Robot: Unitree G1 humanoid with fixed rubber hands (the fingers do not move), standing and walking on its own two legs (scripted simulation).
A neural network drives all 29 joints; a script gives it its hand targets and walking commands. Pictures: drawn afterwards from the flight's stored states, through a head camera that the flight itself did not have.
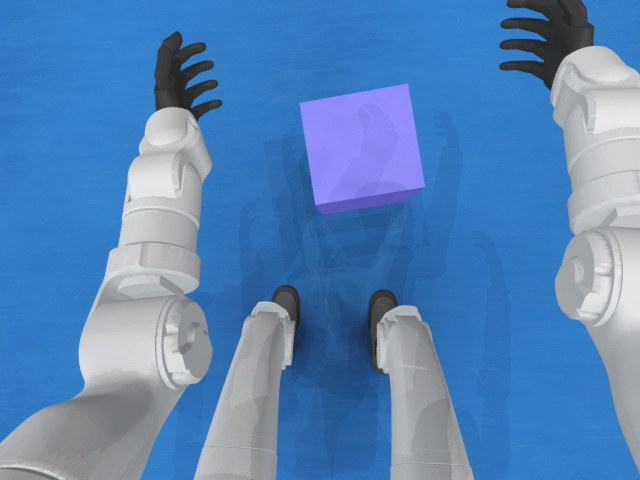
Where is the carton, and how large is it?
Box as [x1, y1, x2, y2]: [300, 84, 424, 214]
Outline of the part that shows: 407,84 300,103 314,200 316,206 322,214 402,202 424,187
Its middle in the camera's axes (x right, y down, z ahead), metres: +0.09 -0.18 +0.86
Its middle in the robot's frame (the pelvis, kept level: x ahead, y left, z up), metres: +0.54 -0.03 -0.53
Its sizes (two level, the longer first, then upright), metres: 0.210 0.200 0.250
